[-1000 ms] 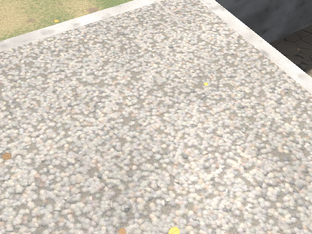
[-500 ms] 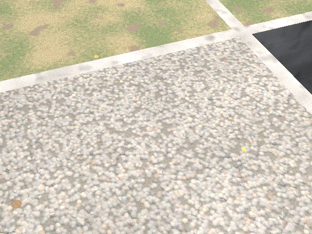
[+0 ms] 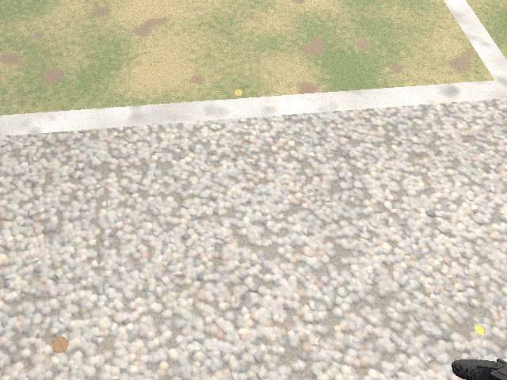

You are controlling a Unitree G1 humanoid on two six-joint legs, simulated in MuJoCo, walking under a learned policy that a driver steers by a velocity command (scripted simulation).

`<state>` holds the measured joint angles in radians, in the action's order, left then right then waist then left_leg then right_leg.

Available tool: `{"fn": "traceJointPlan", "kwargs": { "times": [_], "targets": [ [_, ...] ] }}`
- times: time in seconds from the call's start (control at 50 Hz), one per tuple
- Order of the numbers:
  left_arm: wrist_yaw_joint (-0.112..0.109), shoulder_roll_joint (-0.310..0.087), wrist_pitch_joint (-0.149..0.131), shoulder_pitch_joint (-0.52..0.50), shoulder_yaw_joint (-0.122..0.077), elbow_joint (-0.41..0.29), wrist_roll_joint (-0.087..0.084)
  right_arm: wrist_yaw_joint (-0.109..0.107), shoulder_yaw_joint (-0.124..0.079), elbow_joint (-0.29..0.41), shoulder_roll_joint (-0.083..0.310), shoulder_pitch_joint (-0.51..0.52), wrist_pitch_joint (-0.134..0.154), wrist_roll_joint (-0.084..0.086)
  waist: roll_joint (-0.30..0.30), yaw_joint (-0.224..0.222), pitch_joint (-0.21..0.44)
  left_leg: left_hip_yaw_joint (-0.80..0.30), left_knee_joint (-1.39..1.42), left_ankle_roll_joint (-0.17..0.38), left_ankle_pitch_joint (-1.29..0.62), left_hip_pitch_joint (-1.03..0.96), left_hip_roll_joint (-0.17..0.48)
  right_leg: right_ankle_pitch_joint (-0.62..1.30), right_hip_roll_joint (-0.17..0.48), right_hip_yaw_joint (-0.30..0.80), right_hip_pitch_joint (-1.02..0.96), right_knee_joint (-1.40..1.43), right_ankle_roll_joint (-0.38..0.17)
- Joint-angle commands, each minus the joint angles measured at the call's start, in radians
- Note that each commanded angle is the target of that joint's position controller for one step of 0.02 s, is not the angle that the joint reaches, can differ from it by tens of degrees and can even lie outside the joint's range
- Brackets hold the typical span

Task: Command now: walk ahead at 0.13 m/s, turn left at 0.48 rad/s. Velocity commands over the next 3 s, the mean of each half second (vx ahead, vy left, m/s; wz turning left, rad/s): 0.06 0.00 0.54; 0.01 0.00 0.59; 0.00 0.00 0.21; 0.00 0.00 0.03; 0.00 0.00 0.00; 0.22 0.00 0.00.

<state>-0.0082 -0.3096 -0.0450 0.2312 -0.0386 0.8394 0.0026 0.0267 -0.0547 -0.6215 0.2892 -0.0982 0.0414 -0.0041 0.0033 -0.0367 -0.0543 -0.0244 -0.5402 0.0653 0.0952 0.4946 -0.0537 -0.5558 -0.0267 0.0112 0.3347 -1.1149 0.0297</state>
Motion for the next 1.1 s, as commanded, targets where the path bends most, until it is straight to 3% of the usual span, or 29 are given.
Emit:
{"fn": "traceJointPlan", "kwargs": {
  "times": [0.02, 0.06, 0.1, 0.16, 0.22, 0.28, 0.32, 0.34, 0.36, 0.38, 0.4, 0.42, 0.44, 0.46, 0.5, 0.56, 0.62, 0.68, 0.74, 0.76, 0.78, 0.8, 0.82, 0.84, 0.86, 0.88, 0.92, 1.0, 1.1],
  "targets": [
    [-0.012, -0.128, 0.009, 0.009, -0.027, -0.079, -0.002, -0.017, -0.043, 0.061, 0.137, -0.091, -0.015, 0.011, -0.022, 0.052, 0.22, -0.381, 0.173, 0.223, -0.324, -0.411, 0.288, 0.068, 0.069, 0.077, 0.324, -0.135, 0.016],
    [-0.02, -0.118, 0.032, 0.02, -0.03, -0.092, 0.006, -0.02, -0.05, 0.072, 0.155, -0.05, -0.026, -0.007, -0.074, 0.005, 0.175, -0.344, 0.219, 0.206, -0.245, -0.229, 0.236, 0.114, 0.064, 0.065, 0.211, -0.014, 0.024],
    [-0.027, -0.092, 0.037, 0.032, -0.025, -0.093, 0.01, -0.028, -0.057, 0.075, 0.166, -0.045, -0.029, -0.011, -0.104, -0.004, 0.19, -0.317, 0.222, 0.207, -0.263, -0.18, 0.211, 0.136, 0.042, 0.052, 0.161, 0.091, 0.038],
    [-0.029, -0.082, 0.045, -0.007, -0.023, -0.107, 0.011, -0.047, -0.065, 0.077, 0.181, -0.048, -0.041, 0.002, -0.106, 0.01, 0.22, -0.335, 0.22, 0.188, -0.122, -0.167, 0.192, 0.214, 0.029, 0.068, 0.13, 0.198, 0.049],
    [-0.025, -0.079, 0.045, -0.058, -0.024, -0.129, 0.005, -0.056, -0.066, 0.078, 0.18, -0.049, -0.058, 0.004, -0.129, 0.027, 0.195, -0.376, 0.232, 0.16, 0.075, -0.142, 0.168, 0.252, 0.013, 0.079, 0.101, 0.292, 0.048],
    [-0.016, -0.084, 0.031, -0.08, -0.028, -0.145, -0.002, -0.056, -0.068, 0.075, 0.176, -0.069, -0.069, 0.006, -0.157, 0.042, 0.18, -0.441, 0.211, 0.145, 0.106, -0.184, 0.168, 0.233, -0.001, 0.085, 0.069, 0.411, 0.032],
    [-0.008, -0.086, 0.019, -0.042, -0.035, -0.138, -0.006, -0.058, -0.066, 0.077, 0.17, -0.063, -0.078, 0.016, -0.161, 0.017, 0.176, -0.463, 0.17, 0.118, 0.081, -0.194, 0.149, 0.291, -0.007, 0.069, -0.018, 0.583, 0.006],
    [-0.007, -0.103, 0.016, -0.009, -0.044, -0.129, -0.003, -0.061, -0.062, 0.074, 0.157, -0.073, -0.083, 0.024, -0.147, 0.001, 0.173, -0.446, 0.132, 0.082, 0.112, -0.16, 0.114, 0.362, 0.025, 0.071, -0.106, 0.701, -0.016],
    [-0.012, -0.171, 0.019, 0.02, -0.061, -0.133, 0.015, -0.061, -0.049, 0.072, 0.109, -0.114, -0.084, 0.022, -0.012, 0.018, 0.195, -0.354, -0.027, 0.024, 0.314, -0.056, 0.041, 0.373, 0.216, 0.218, -0.223, 0.769, -0.086],
    [-0.012, -0.244, 0.032, -0.007, -0.082, -0.128, 0.047, -0.058, -0.052, 0.112, 0.103, -0.102, -0.075, 0.03, 0.3, 0.051, 0.125, -0.121, -0.228, -0.033, 0.488, 0.144, -0.119, 0.518, 0.399, 0.462, -0.209, 0.833, -0.24],
    [-0.015, -0.189, 0.028, -0.054, -0.07, -0.162, 0.055, -0.055, -0.077, 0.092, 0.19, -0.114, -0.063, 0.006, 0.238, 0.038, 0.124, -0.14, -0.461, -0.077, 0.492, 0.151, -0.051, 0.578, 0.448, 0.496, -0.165, 0.835, -0.298],
    [-0.022, -0.139, 0.027, -0.105, -0.057, -0.183, 0.044, -0.052, -0.091, 0.064, 0.214, -0.136, -0.067, 0.014, 0.16, 0.058, 0.12, -0.138, -0.555, -0.091, 0.432, 0.133, -0.038, 0.604, 0.395, 0.392, -0.147, 0.81, -0.263],
    [-0.025, -0.114, 0.028, -0.142, -0.051, -0.192, 0.027, -0.057, -0.09, 0.036, 0.192, -0.165, -0.081, 0.017, 0.121, 0.074, 0.107, -0.118, -0.607, -0.111, 0.382, 0.13, -0.029, 0.603, 0.33, 0.295, -0.147, 0.791, -0.218],
    [-0.029, -0.098, 0.029, -0.151, -0.046, -0.194, 0.01, -0.06, -0.085, 0.028, 0.17, -0.175, -0.093, 0.013, 0.123, 0.068, 0.094, -0.109, -0.666, -0.129, 0.337, 0.152, -0.02, 0.611, 0.306, 0.243, -0.163, 0.784, -0.204],
    [-0.034, -0.092, 0.039, -0.137, -0.043, -0.193, 0.01, -0.056, -0.07, 0.04, 0.124, -0.152, -0.103, 0.022, 0.135, 0.053, 0.071, -0.057, -0.664, -0.153, 0.292, 0.149, -0.003, 0.634, 0.264, 0.146, -0.158, 0.796, -0.207],
    [-0.041, -0.118, 0.054, -0.071, -0.056, -0.179, 0.015, -0.048, -0.054, 0.087, 0.094, -0.056, -0.098, 0.028, 0.173, -0.006, 0.085, -0.017, -0.499, -0.174, 0.273, 0.161, 0.042, 0.659, 0.284, 0.11, -0.268, 0.791, -0.232],
    [-0.034, -0.163, 0.061, -0.072, -0.076, -0.178, 0.006, -0.031, -0.042, 0.11, 0.079, -0.033, -0.094, 0.023, 0.194, -0.018, 0.116, 0.026, -0.333, -0.16, 0.3, 0.033, 0.073, 0.706, 0.316, 0.069, -0.261, 0.78, -0.24],
    [-0.02, -0.184, 0.059, -0.075, -0.087, -0.171, -0.01, -0.019, -0.051, 0.112, 0.103, -0.048, -0.1, 0.024, 0.204, -0.013, 0.124, 0.07, -0.196, -0.13, 0.283, -0.064, 0.064, 0.725, 0.34, 0.048, -0.251, 0.756, -0.234],
    [-0.016, -0.174, 0.053, -0.092, -0.087, -0.159, -0.037, -0.011, -0.064, 0.085, 0.107, -0.125, -0.105, 0.024, 0.172, 0.044, 0.129, 0.1, 0.082, -0.056, 0.097, -0.241, 0.034, 0.668, 0.322, -0.009, -0.196, 0.649, -0.162],
    [-0.011, -0.136, 0.048, -0.035, -0.079, -0.135, -0.03, -0.02, -0.079, 0.075, 0.142, -0.163, -0.104, 0.023, 0.082, 0.051, 0.147, 0.036, 0.165, -0.018, -0.046, -0.387, 0.049, 0.551, 0.28, -0.073, -0.097, 0.54, -0.09],
    [-0.003, -0.064, 0.044, -0.029, -0.055, -0.166, 0.025, -0.038, -0.108, 0.088, 0.266, -0.2, -0.1, 0.02, -0.231, 0.033, 0.172, -0.306, 0.163, 0.083, -0.435, -0.583, 0.304, 0.108, 0.162, -0.169, 0.178, 0.231, 0.015],
    [-0.012, -0.074, 0.04, -0.126, -0.055, -0.216, 0.026, -0.031, -0.104, 0.107, 0.291, -0.182, -0.08, -0.015, -0.306, 0.076, 0.183, -0.495, 0.169, 0.286, -0.512, -0.51, 0.452, -0.134, 0.047, -0.055, 0.344, 0.019, 0.054],
    [-0.018, -0.121, 0.042, -0.169, -0.069, -0.216, 0.009, -0.024, -0.09, 0.1, 0.239, -0.182, -0.06, -0.022, -0.187, 0.106, 0.185, -0.428, 0.187, 0.286, -0.435, -0.485, 0.405, -0.097, 0.069, 0.028, 0.345, -0.079, 0.048],
    [-0.022, -0.124, 0.045, -0.166, -0.074, -0.211, -0.002, -0.028, -0.079, 0.089, 0.212, -0.137, -0.048, -0.013, -0.158, 0.074, 0.152, -0.35, 0.183, 0.229, -0.365, -0.455, 0.345, -0.012, 0.081, 0.046, 0.349, -0.083, 0.036],
    [-0.03, -0.12, 0.048, -0.144, -0.077, -0.19, 0.003, -0.033, -0.074, 0.091, 0.189, -0.09, -0.047, 0.005, -0.117, 0.053, 0.139, -0.307, 0.181, 0.181, -0.295, -0.437, 0.295, 0.058, 0.088, 0.055, 0.347, -0.051, 0.037],
    [-0.035, -0.128, 0.051, -0.131, -0.081, -0.188, 0.01, -0.039, -0.066, 0.093, 0.176, -0.056, -0.051, 0.018, -0.13, 0.038, 0.129, -0.291, 0.182, 0.165, -0.3, -0.409, 0.274, 0.11, 0.083, 0.055, 0.33, -0.035, 0.045],
    [-0.029, -0.112, 0.049, -0.101, -0.08, -0.181, 0.006, -0.048, -0.058, 0.094, 0.169, -0.044, -0.057, 0.01, -0.143, 0.022, 0.151, -0.276, 0.186, 0.167, -0.311, -0.373, 0.245, 0.176, 0.054, 0.045, 0.27, -0.032, 0.058],
    [-0.023, -0.079, 0.048, -0.113, -0.065, -0.183, 0.0, -0.059, -0.057, 0.084, 0.169, -0.049, -0.061, 0.008, -0.142, 0.038, 0.157, -0.293, 0.18, 0.164, -0.203, -0.382, 0.232, 0.215, 0.042, 0.046, 0.224, 0.175, 0.067],
    [-0.008, -0.079, 0.044, -0.125, -0.058, -0.197, -0.007, -0.047, -0.05, 0.064, 0.171, -0.045, -0.068, -0.002, -0.162, 0.066, 0.132, -0.347, 0.167, 0.173, -0.106, -0.296, 0.238, 0.179, 0.04, 0.033, 0.078, 0.343, 0.048]
  ]
}}
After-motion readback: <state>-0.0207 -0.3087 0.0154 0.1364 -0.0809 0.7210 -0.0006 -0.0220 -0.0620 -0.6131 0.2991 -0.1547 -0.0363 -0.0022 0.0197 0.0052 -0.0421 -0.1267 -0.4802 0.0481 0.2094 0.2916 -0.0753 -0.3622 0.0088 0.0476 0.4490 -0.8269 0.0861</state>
